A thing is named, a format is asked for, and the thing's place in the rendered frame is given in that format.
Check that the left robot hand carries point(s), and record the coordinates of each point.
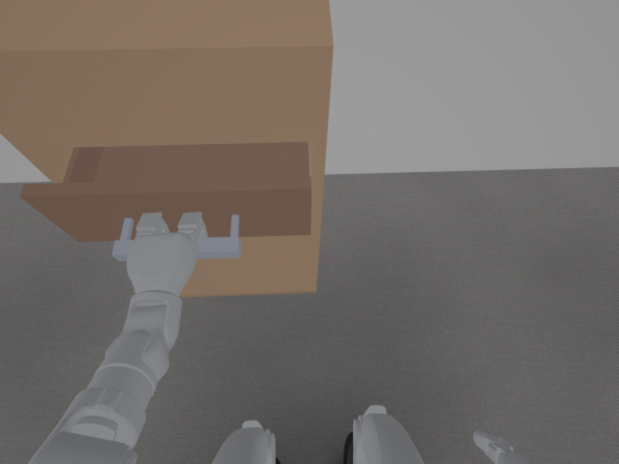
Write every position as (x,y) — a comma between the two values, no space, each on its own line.
(162,260)

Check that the drawer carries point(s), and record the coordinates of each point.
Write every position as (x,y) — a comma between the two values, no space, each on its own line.
(267,184)

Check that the left robot forearm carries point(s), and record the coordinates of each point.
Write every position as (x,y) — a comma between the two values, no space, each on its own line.
(113,405)

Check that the robot left upper arm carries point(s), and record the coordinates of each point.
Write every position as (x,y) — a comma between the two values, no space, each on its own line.
(71,448)

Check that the right robot thigh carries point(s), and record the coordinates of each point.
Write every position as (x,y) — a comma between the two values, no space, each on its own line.
(380,439)

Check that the right robot hand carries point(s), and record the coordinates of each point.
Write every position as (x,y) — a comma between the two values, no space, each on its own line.
(498,450)

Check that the cabinet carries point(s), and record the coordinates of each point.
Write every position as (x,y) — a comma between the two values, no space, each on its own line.
(105,73)

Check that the robot thigh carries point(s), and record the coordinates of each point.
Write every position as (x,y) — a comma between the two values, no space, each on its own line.
(380,439)
(251,445)

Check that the handle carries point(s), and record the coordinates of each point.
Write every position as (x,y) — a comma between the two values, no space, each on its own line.
(215,247)

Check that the left robot thigh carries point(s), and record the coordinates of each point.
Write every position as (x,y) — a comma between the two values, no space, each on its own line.
(251,445)

